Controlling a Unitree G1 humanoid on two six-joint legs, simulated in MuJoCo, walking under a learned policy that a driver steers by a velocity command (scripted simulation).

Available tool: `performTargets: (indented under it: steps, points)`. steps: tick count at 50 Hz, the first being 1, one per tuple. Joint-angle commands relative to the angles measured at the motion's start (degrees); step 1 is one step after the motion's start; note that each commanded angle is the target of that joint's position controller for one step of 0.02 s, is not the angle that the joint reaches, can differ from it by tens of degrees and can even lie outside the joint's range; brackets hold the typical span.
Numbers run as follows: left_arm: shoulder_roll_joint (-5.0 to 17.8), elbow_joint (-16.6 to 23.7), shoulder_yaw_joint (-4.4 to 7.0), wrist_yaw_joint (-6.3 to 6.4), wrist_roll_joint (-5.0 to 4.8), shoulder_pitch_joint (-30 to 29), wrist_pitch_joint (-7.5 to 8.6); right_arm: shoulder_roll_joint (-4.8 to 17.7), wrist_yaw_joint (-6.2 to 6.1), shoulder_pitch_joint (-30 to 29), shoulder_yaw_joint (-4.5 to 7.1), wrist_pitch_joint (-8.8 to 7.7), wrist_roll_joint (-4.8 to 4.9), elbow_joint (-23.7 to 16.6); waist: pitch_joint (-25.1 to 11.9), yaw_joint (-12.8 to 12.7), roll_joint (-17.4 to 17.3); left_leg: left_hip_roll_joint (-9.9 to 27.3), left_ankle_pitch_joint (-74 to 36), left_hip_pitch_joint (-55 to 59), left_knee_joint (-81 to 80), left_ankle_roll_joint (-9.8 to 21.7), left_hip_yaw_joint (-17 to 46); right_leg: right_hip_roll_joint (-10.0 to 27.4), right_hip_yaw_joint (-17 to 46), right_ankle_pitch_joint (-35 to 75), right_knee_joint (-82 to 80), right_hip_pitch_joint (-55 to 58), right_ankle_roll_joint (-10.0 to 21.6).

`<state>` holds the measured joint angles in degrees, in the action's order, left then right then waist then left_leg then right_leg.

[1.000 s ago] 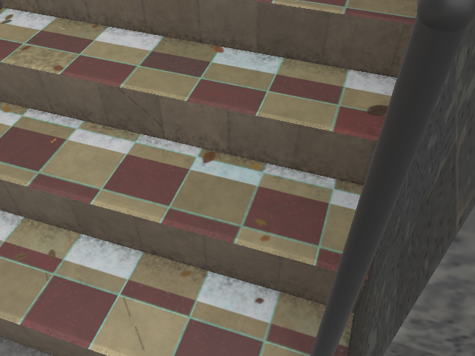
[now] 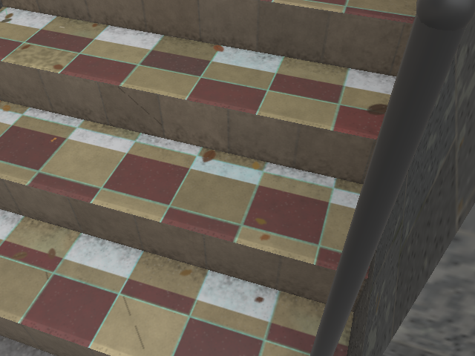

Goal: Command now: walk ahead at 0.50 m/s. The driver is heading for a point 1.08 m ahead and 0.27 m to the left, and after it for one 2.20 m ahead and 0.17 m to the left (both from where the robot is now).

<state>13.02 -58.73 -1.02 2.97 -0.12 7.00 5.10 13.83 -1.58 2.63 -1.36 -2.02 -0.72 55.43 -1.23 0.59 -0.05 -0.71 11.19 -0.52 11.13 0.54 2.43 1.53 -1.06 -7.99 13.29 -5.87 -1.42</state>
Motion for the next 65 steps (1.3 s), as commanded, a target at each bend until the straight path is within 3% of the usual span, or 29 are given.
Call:
performTargets:
  steps: [1, 4, 5, 6, 7, 11, 33, 34, 35, 37, 39, 47, 65]
  points:
    - [5.33, 2.69, 0.95, 0.33, -0.21, -1.97, 0.71, 6.12, -0.20, -3.72, 1.14, -0.81, 0.05, -2.96, -3.02, -0.19, 0.56, 7.23, -14.43, -1.79, -0.70, 1.19, 4.27, 5.54, 4.41, 12.58, -0.12, 3.57, 1.82]
    - [5.80, 2.51, 1.12, 0.31, 0.01, -1.67, 0.68, 6.23, -0.20, -3.86, 1.13, -0.85, 0.02, -2.81, -2.22, -0.29, -0.34, 7.19, -14.43, -2.37, -0.92, 1.16, 4.29, 5.60, 4.60, 12.72, -0.16, 3.50, 1.99]
    - [7.09, 2.92, 1.20, -0.02, 0.81, -2.41, 0.57, 6.82, -0.10, -5.11, 1.36, -0.60, -0.15, -4.42, -1.79, 0.37, -1.31, 7.44, -19.31, -2.47, 0.21, 1.36, 3.64, 6.67, 4.33, 18.13, 0.88, 3.01, 2.05]
    - [7.11, 2.69, 1.29, -0.12, 0.58, -1.61, 0.58, 7.01, -0.13, -4.04, 1.49, -0.50, -0.23, -4.19, -3.75, 0.43, -1.20, 7.52, -21.36, -1.29, 1.12, 1.32, 3.50, 6.76, 3.99, 20.30, 1.78, 3.68, 2.02]
    - [5.85, 2.14, 1.23, 0.17, -0.45, -0.21, 0.72, 6.62, -0.23, -1.85, 1.37, -0.70, 0.15, -2.43, -5.07, -0.21, 0.29, 7.50, -18.24, -0.81, 0.54, 1.21, 4.16, 5.82, 4.17, 16.75, 1.37, 4.73, 1.99]
    - [6.11, 1.17, 1.48, 0.31, 0.08, 0.73, 0.40, 6.70, -0.31, -1.55, 1.52, -0.42, 0.26, -1.60, -1.63, -0.34, -0.17, 7.31, -15.91, -2.78, 0.99, 1.09, 4.13, 5.75, 4.42, 14.74, 1.70, 3.08, 2.03]
    - [6.02, -1.20, 2.42, 0.68, 0.46, 6.80, -1.61, 6.63, -0.63, 3.50, 2.58, 1.98, 0.11, 1.62, 0.21, -0.18, 0.15, 6.65, -11.69, -5.63, 4.33, 1.64, 4.16, 5.45, 5.35, 11.13, 4.54, 0.27, 2.15]
    - [11.30, -0.21, 4.10, -0.48, 2.05, 6.95, -1.05, 12.34, -0.51, 7.22, 4.40, 3.60, 0.95, 2.85, -0.41, -0.32, -4.05, 4.18, -14.45, -6.23, 4.98, 1.50, 2.64, 3.72, 4.43, 8.36, 4.77, -1.14, 1.40]
    - [11.14, -0.15, 4.32, -0.94, 1.92, 6.64, -0.83, 11.41, -0.82, 6.79, 4.56, 4.55, 0.63, 2.37, -0.10, -0.18, -2.40, 4.25, -14.67, -5.96, 5.48, 1.57, 2.57, 3.54, 4.07, 7.42, 4.75, -2.47, 1.18]
    - [7.79, -0.09, 3.86, -1.16, 1.40, 7.19, -0.75, 9.13, -1.42, 7.72, 4.55, 5.69, 0.38, 1.96, -0.38, -0.07, 0.07, 4.22, -14.37, -5.32, 5.77, 1.95, 2.84, 3.59, 3.91, 6.67, 4.82, -4.36, 0.97]
    - [6.79, 0.28, 3.81, -0.92, 1.35, 7.62, -0.77, 8.63, -1.73, 8.12, 4.80, 6.00, 0.35, 1.72, -0.54, -0.27, 1.25, 4.17, -14.09, -5.75, 6.26, 2.31, 2.89, 3.70, 3.90, 6.00, 5.12, -4.93, 1.02]
    - [7.56, 2.37, 4.12, -0.37, 1.52, 8.67, -0.86, 9.02, -1.64, 10.55, 5.20, 5.97, 0.34, 1.19, 0.32, -0.48, 1.13, 4.07, -11.99, -8.30, 6.17, 2.67, 3.46, 4.02, 4.38, 1.57, 5.41, -5.83, 1.14]
    - [6.62, 4.59, 4.27, -0.36, 1.40, 10.66, -0.94, 8.21, -1.95, 14.34, 5.22, 5.80, 0.46, 1.20, 1.56, -0.10, 0.45, 4.09, -11.45, -8.30, 4.80, 2.67, 3.88, 3.67, 4.51, -0.24, 4.60, -5.84, 0.47]
